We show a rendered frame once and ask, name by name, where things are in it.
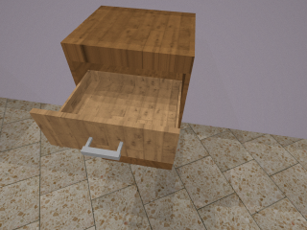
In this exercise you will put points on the handle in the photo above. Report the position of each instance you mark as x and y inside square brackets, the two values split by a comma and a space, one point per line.
[102, 153]

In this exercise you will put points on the cabinet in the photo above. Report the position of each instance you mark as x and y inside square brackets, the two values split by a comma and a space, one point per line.
[139, 42]

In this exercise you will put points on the drawer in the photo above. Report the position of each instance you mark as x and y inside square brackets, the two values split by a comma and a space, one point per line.
[142, 112]

